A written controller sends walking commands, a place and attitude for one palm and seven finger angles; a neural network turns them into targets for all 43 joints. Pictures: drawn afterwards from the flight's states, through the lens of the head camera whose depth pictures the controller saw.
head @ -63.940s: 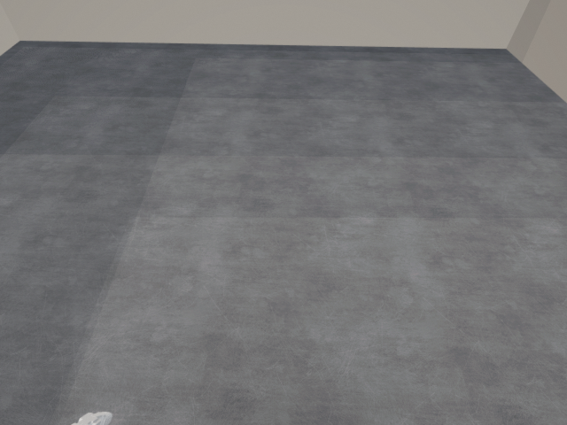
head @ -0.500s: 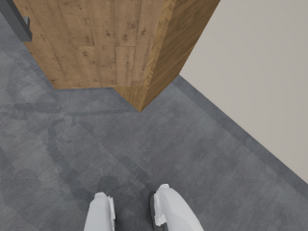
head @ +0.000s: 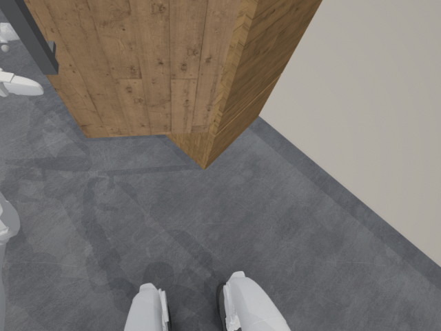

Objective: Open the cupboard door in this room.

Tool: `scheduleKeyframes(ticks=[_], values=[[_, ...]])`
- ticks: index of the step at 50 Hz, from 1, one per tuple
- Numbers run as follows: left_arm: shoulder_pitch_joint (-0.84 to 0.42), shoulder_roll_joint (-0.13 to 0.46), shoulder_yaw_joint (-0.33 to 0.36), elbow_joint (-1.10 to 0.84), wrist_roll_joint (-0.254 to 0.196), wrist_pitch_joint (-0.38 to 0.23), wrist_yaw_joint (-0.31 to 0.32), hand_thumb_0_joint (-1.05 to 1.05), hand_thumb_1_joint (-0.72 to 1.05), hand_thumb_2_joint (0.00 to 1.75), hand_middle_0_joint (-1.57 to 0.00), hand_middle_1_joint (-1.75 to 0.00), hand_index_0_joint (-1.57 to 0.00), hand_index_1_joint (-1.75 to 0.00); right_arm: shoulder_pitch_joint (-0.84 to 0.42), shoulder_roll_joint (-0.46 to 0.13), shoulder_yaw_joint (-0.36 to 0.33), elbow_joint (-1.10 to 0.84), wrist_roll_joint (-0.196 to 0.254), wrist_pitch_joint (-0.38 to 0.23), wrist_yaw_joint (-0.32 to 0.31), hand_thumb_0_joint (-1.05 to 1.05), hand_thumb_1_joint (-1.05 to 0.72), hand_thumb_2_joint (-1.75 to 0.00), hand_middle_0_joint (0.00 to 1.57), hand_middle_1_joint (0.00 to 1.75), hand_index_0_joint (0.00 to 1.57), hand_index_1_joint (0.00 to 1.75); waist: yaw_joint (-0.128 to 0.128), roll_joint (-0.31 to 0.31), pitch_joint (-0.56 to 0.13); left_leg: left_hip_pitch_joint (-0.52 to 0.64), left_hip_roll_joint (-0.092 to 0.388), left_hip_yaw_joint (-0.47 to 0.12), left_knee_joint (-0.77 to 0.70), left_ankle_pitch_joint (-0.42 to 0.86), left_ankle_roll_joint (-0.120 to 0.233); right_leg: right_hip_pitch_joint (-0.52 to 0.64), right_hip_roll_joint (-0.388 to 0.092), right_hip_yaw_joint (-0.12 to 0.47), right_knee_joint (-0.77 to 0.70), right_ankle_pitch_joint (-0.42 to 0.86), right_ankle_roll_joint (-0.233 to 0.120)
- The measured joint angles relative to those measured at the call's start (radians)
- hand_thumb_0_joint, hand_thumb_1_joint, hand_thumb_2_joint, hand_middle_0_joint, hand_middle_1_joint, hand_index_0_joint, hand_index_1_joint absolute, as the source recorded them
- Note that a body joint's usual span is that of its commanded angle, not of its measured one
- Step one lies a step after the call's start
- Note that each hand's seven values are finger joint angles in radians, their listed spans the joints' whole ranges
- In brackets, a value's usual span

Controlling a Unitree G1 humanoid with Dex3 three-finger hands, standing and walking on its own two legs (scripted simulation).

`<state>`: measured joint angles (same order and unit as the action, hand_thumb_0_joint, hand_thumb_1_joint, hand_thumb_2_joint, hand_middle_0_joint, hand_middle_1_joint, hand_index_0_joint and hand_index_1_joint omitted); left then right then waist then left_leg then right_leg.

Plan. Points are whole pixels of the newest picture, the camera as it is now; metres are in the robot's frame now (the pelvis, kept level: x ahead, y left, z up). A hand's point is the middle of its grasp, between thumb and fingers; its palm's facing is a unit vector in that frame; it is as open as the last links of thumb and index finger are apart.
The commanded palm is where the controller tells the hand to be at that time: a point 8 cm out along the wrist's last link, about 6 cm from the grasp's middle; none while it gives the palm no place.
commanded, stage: slide the fingers in behind the handle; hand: left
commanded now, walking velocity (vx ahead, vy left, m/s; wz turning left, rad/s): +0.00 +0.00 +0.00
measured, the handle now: (31, 23) +0.59 +0.23 +0.09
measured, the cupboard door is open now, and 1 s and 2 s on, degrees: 49 49 50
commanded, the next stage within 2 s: close the thumb around the handle in 0.94 s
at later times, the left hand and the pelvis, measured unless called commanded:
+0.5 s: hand (38, 49) +0.55 +0.22 +0.09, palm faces +0.01 -1.00 +0.00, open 14.0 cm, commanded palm +0.53 +0.25 +0.08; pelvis +0.00 -0.01 +0.00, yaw +1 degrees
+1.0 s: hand (40, 50) +0.54 +0.21 +0.09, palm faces +0.01 -1.00 -0.01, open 14.0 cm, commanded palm +0.52 +0.25 +0.08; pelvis +0.00 -0.01 +0.00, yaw +1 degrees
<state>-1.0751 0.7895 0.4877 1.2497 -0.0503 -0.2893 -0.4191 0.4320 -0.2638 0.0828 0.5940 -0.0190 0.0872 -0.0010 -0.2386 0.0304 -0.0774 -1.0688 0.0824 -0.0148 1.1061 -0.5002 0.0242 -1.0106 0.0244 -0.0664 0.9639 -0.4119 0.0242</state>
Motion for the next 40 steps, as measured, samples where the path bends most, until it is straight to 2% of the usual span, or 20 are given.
scheduleKeyframes(ticks=[8, 14, 23, 31, 40], values=[[0.005, -0.050, -0.025, 0.000, -0.005, -0.004, 0.027, -0.01, -0.50, 0.30, -0.30, -1.20, -0.30, -1.20, -0.006, 0.000, -0.008, 0.005, -0.003, -0.001, 0.003, 0.00, -0.91, -0.89, 0.21, 0.30, 0.20, 0.30, 0.005, 0.000, -0.005, 0.014, -0.004, -0.001, -0.009, 0.000, -0.002, 0.014, -0.003, -0.001, -0.004, -0.004, -0.001], [0.024, -0.073, -0.016, -0.017, 0.002, -0.022, 0.059, -0.01, -0.50, 0.30, -0.30, -1.20, -0.30, -1.20, -0.010, -0.001, -0.016, 0.003, -0.007, -0.004, 0.007, 0.00, -0.91, -0.89, 0.21, 0.30, 0.20, 0.30, 0.005, 0.000, -0.007, 0.019, -0.002, 0.002, -0.010, -0.002, -0.004, 0.014, -0.002, 0.002, 0.000, -0.007, -0.003], [0.026, -0.107, -0.039, -0.017, -0.006, -0.027, 0.075, -0.01, -0.50, 0.30, -0.30, -1.20, -0.30, -1.20, -0.012, 0.002, -0.019, 0.012, -0.005, 0.000, 0.011, 0.00, -0.91, -0.89, 0.21, 0.30, 0.20, 0.30, 0.011, 0.002, -0.009, 0.035, -0.003, 0.001, -0.018, -0.001, -0.009, 0.027, -0.002, 0.001, -0.001, -0.010, -0.008], [0.029, -0.104, -0.019, -0.006, 0.002, -0.038, 0.091, -0.01, -0.50, 0.30, -0.30, -1.20, -0.31, -1.21, -0.014, 0.001, -0.019, 0.005, -0.006, -0.007, 0.011, 0.00, -0.91, -0.89, 0.21, 0.30, 0.20, 0.30, 0.005, 0.003, -0.009, 0.034, 0.001, 0.006, -0.016, 0.000, -0.012, 0.019, 0.001, 0.007, 0.009, -0.012, -0.011], [0.039, -0.104, -0.022, -0.009, -0.009, -0.041, 0.075, -0.01, -0.50, 0.30, -0.30, -1.20, -0.31, -1.20, -0.012, -0.002, -0.021, 0.011, -0.001, -0.006, 0.008, 0.00, -0.91, -0.89, 0.21, 0.30, 0.20, 0.30, 0.014, 0.003, -0.007, 0.039, 0.000, 0.005, -0.019, 0.003, -0.013, 0.023, 0.001, 0.006, 0.008, -0.010, -0.013]])
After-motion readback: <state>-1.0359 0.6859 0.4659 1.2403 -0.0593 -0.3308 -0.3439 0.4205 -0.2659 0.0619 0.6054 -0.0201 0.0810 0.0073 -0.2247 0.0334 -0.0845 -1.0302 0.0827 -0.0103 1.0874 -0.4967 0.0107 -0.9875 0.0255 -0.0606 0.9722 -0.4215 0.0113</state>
